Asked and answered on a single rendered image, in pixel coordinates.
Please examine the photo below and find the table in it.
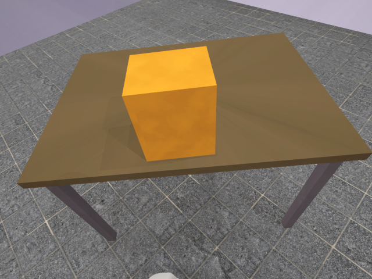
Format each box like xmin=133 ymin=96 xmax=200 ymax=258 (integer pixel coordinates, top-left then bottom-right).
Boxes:
xmin=17 ymin=33 xmax=372 ymax=241

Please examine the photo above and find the carton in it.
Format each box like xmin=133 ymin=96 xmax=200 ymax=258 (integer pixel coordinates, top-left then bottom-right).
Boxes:
xmin=122 ymin=46 xmax=217 ymax=162

